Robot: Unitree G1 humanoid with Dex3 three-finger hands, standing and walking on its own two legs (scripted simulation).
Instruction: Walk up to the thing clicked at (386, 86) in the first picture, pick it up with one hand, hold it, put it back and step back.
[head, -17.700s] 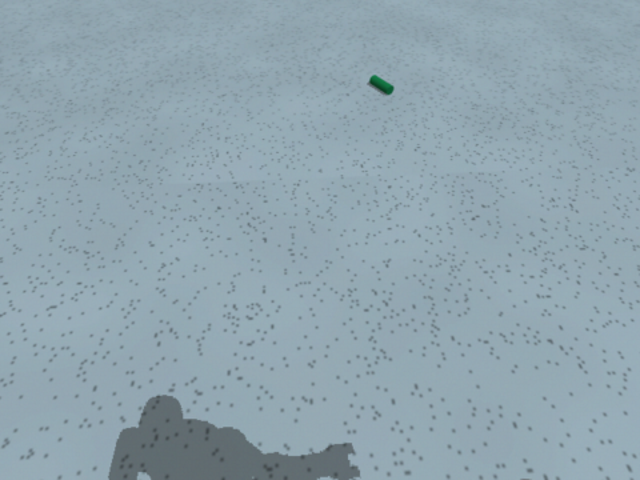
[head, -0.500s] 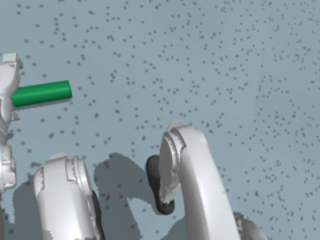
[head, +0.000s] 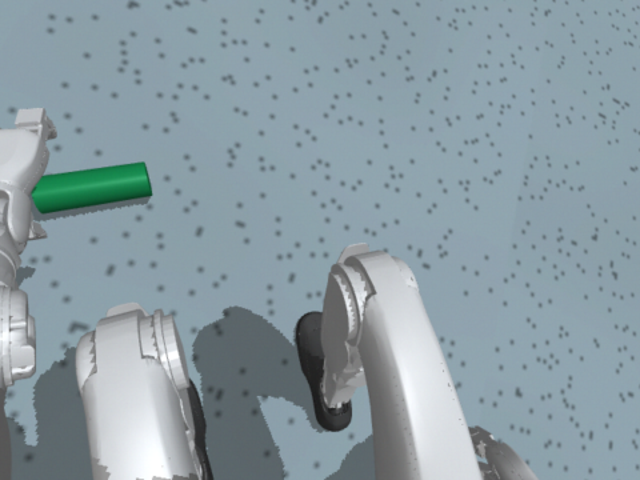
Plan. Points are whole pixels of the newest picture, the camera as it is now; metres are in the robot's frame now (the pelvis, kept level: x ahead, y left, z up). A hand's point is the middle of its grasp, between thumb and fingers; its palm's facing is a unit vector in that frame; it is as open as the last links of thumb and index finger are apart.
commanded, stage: rise first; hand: left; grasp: from above
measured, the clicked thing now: (95, 186) +0.52 +0.20 -0.31
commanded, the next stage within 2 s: approach in 0.60 s
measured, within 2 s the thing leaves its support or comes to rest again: neither
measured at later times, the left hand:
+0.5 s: hand (22, 187) +0.49 +0.25 -0.18, palm faces -0.44 -0.03 -0.90, open 13.6 cm
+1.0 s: hand (66, 161) +0.51 +0.20 -0.17, palm faces -0.40 -0.03 -0.92, open 13.9 cm
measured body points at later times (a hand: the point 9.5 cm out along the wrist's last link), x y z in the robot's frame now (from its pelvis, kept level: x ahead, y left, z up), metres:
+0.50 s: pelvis +0.00 +0.00 +0.00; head +0.26 +0.06 +0.36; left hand +0.51 +0.25 -0.13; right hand +0.02 -0.28 -0.09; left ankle +0.07 +0.12 -0.30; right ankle +0.12 -0.13 -0.30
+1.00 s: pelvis +0.00 +0.00 +0.00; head +0.25 +0.06 +0.36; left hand +0.53 +0.20 -0.12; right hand +0.01 -0.28 -0.09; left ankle +0.07 +0.12 -0.30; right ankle +0.12 -0.13 -0.30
